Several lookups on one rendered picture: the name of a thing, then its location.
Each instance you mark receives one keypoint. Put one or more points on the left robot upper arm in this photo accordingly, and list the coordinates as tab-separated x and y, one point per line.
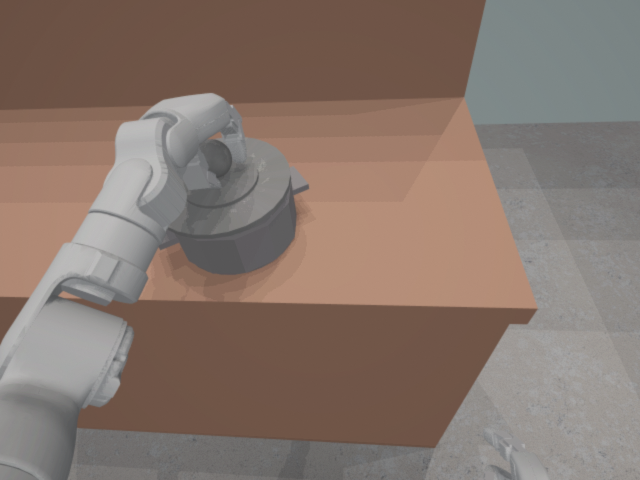
72	356

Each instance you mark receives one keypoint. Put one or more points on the table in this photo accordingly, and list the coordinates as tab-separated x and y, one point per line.
403	275

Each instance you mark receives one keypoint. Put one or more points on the knob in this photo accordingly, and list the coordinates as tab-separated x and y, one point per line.
217	155

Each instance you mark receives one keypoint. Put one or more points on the left robot forearm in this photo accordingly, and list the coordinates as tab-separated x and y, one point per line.
141	196

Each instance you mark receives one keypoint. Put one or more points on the robot left hand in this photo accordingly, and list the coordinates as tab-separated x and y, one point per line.
209	114

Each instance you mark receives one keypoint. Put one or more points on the lid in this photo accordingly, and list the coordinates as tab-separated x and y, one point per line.
250	193

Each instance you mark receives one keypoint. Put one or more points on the pot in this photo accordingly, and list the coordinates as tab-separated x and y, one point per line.
248	250

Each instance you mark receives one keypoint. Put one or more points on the robot right hand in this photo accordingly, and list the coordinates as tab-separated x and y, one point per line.
524	465

